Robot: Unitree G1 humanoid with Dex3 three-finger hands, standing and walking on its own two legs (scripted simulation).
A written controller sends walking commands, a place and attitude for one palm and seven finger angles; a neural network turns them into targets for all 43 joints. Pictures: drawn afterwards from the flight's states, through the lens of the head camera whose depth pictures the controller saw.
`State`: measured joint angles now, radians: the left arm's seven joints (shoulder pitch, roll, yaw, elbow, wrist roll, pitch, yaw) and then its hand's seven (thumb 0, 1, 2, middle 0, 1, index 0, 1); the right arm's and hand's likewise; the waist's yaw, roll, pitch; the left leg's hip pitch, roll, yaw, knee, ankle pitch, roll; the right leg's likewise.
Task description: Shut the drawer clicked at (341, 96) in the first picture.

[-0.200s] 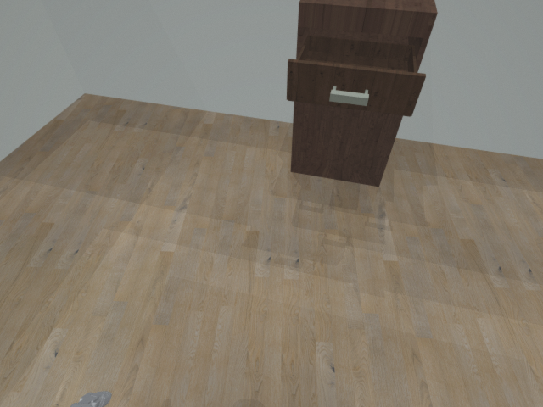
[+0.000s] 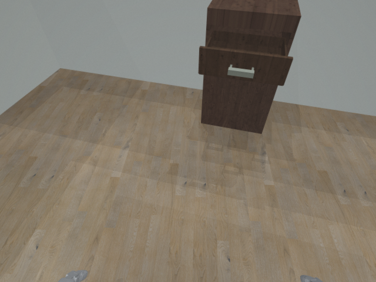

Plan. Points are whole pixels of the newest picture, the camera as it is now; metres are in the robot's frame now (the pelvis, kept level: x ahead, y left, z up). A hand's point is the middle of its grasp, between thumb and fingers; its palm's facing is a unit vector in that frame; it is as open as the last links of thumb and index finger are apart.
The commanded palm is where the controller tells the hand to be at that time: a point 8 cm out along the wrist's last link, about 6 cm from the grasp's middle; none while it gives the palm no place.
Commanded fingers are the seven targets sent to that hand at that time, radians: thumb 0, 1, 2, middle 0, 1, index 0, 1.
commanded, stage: stand and wait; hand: left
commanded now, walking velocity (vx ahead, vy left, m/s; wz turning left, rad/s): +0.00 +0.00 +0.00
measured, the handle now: (241, 70) +1.05 -0.19 -0.08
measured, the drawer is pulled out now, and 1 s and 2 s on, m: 0.29 0.29 0.29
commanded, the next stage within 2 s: look at it before walking up in 0.62 s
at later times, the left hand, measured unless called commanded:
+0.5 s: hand out of the picture +0.06 +0.24 -0.15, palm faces -0.02 -0.94 -0.34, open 7.4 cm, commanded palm none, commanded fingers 0.00 0.90 0.90 -0.20 -0.30 -0.20 -0.30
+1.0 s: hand out of the picture +0.06 +0.24 -0.15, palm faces -0.03 -0.95 -0.32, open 7.4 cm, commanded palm none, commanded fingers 0.00 0.90 0.90 -0.20 -0.30 -0.20 -0.30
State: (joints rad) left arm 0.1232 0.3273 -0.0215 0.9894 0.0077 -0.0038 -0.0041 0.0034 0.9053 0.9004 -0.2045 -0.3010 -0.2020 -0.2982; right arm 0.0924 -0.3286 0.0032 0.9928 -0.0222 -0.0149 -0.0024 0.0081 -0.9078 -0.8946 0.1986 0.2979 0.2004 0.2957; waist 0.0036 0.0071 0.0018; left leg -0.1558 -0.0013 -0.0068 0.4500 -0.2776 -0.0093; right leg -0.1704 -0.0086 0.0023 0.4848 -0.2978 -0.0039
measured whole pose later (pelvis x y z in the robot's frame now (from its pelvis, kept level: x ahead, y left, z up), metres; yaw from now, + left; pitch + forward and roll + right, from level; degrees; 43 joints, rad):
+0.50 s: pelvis -0.01 -0.01 +0.00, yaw +0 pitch -1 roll +0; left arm 0.16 0.34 -0.01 1.07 0.01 0.00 -0.01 0.00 0.91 0.90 -0.20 -0.30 -0.20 -0.30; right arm 0.15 -0.34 0.00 1.09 -0.02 -0.01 -0.01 0.01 -0.91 -0.89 0.20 0.30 0.20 0.30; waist 0.00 0.00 0.03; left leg -0.14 0.02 -0.01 0.40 -0.24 -0.02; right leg -0.15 0.01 0.00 0.42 -0.25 -0.01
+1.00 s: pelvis -0.01 +0.00 +0.01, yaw +0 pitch -1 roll +0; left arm 0.15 0.33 -0.01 1.08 0.01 -0.01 -0.01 0.00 0.91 0.90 -0.20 -0.30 -0.20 -0.30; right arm 0.13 -0.33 0.00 1.10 -0.01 -0.02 0.00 0.01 -0.91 -0.89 0.20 0.30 0.20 0.30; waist 0.00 0.00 0.02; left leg -0.13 0.02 0.00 0.37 -0.22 -0.02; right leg -0.14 0.01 0.00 0.39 -0.23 -0.01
